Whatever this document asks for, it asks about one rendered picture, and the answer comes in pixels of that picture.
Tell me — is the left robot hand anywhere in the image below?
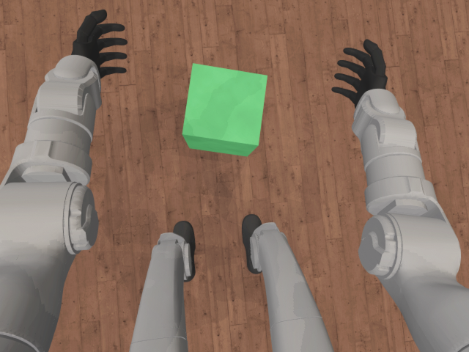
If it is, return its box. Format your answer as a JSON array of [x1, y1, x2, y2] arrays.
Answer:
[[71, 10, 128, 78]]

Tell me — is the robot left thigh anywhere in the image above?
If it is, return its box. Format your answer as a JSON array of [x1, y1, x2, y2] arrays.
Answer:
[[129, 239, 192, 352]]

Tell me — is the carton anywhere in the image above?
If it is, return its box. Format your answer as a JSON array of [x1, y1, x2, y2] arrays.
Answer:
[[182, 63, 267, 157]]

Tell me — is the right robot upper arm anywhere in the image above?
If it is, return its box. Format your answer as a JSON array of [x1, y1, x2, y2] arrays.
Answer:
[[358, 212, 469, 352]]

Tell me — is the left robot upper arm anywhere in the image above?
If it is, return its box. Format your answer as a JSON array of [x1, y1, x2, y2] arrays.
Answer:
[[0, 182, 99, 352]]

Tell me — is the robot left forearm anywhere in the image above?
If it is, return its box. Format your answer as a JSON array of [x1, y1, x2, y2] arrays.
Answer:
[[0, 55, 102, 190]]

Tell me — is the robot left foot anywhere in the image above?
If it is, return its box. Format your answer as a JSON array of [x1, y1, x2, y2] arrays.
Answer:
[[173, 221, 196, 282]]

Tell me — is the right robot hand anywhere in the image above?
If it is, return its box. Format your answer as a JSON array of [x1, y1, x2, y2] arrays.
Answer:
[[331, 39, 388, 108]]

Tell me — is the robot right forearm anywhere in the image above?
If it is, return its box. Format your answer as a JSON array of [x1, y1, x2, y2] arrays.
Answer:
[[352, 89, 461, 273]]

